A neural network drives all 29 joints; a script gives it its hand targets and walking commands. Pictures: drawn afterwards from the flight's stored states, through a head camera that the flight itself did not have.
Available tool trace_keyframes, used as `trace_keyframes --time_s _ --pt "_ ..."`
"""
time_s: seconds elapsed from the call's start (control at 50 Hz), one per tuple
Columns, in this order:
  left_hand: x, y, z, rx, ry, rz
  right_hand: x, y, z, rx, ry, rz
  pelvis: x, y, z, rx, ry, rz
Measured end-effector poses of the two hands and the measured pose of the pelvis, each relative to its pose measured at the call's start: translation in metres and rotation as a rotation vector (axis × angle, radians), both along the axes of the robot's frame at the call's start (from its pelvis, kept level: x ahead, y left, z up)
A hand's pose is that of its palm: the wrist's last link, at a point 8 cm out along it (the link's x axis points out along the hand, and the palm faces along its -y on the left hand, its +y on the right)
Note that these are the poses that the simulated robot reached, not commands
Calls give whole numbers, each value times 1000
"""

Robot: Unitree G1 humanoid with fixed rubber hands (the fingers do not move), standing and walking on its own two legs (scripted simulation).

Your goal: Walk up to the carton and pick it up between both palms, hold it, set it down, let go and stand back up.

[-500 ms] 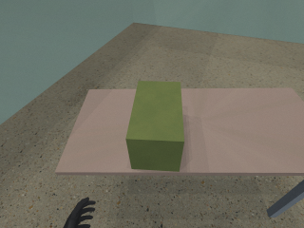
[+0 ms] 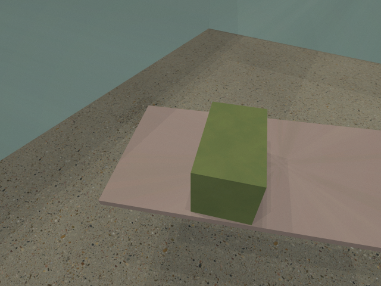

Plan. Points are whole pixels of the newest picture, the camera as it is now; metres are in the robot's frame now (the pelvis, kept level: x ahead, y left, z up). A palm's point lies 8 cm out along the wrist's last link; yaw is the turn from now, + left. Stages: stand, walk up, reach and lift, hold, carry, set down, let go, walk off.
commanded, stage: stand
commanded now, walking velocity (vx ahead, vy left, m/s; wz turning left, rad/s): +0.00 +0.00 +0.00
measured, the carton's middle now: (230, 158) +0.51 -0.07 -0.06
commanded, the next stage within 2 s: none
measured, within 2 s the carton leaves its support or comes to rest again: neither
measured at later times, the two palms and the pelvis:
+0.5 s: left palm out of the picture +0.00 +0.25 -0.14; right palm out of the picture +0.06 -0.24 -0.13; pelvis +0.02 +0.00 +0.00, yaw +2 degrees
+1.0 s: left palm out of the picture -0.04 +0.21 -0.14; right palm out of the picture +0.04 -0.24 -0.14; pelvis +0.02 -0.01 +0.00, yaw +2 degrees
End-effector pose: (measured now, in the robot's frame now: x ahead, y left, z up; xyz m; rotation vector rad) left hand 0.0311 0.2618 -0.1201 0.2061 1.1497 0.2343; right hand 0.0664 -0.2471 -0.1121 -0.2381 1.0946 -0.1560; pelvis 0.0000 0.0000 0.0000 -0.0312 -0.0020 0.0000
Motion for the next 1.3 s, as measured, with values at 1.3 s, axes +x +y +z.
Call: trace_keyframes --time_s 1.3 --pt "-67 -57 -34 -91 329 122 -21 4 -34 28 224 -37 18 -21 -8 19 -17 32"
